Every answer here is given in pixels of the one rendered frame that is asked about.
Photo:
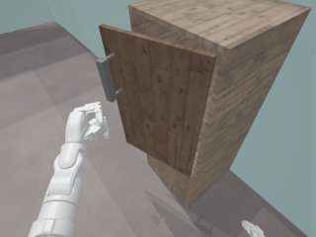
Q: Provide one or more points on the cupboard door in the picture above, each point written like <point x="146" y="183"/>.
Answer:
<point x="165" y="87"/>

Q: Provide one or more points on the left robot hand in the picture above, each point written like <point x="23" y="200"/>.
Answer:
<point x="80" y="130"/>

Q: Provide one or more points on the left robot forearm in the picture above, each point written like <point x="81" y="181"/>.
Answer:
<point x="59" y="206"/>

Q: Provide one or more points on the right robot hand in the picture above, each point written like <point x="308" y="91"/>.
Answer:
<point x="254" y="231"/>

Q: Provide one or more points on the handle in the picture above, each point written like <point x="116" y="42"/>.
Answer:
<point x="106" y="77"/>

